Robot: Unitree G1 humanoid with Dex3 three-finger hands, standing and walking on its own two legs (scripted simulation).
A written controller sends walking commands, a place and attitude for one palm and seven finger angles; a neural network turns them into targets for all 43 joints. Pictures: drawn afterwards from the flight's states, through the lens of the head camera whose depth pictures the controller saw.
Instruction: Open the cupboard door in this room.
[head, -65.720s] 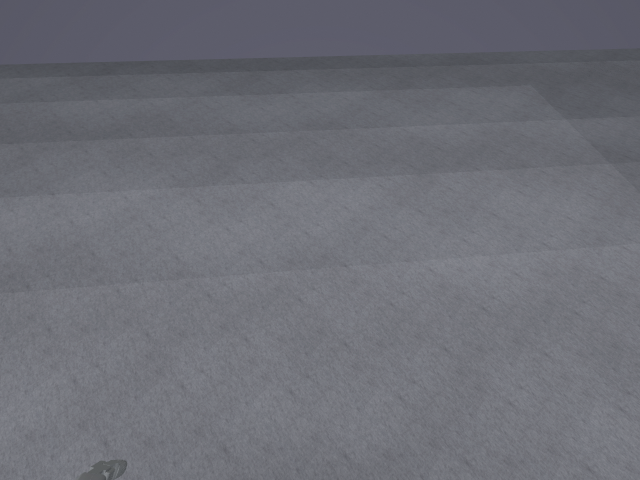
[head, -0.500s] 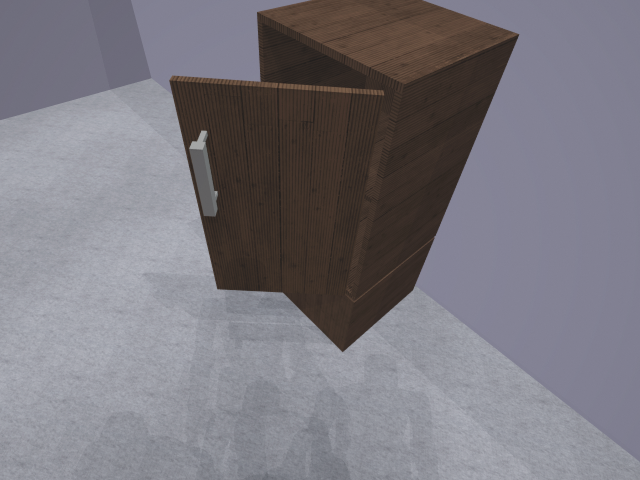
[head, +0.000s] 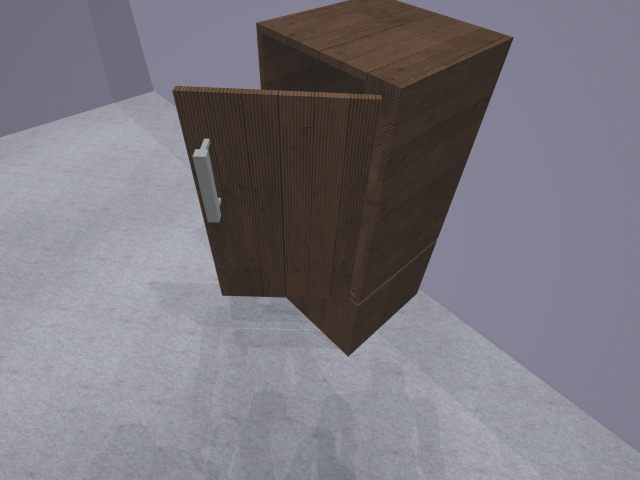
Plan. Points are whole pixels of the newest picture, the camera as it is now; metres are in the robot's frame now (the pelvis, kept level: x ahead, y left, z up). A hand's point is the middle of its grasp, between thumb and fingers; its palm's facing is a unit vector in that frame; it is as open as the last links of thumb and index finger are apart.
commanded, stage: look again from close up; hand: left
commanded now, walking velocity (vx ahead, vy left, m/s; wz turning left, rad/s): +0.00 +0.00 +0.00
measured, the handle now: (210, 181) +0.63 +0.26 +0.00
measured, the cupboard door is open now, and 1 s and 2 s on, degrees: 46 46 46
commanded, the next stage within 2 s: shuffle to correct the standing spot in 0.32 s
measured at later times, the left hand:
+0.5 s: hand out of the picture -0.03 +0.15 -0.18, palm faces +0.04 -0.99 -0.14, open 7.4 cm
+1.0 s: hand out of the picture +0.13 +0.21 -0.17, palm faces +0.00 -0.98 -0.19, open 7.3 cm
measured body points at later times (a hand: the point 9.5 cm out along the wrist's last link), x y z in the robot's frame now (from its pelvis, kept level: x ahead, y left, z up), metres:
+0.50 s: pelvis +0.01 +0.00 +0.00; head +0.01 +0.01 +0.45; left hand -0.03 +0.20 -0.16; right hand +0.00 -0.22 -0.16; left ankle +0.08 +0.08 -0.74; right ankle +0.01 -0.15 -0.74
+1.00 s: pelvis +0.09 +0.03 +0.01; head +0.11 +0.04 +0.46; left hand +0.14 +0.26 -0.15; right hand +0.02 -0.16 -0.15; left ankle +0.08 +0.08 -0.74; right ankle +0.11 -0.10 -0.69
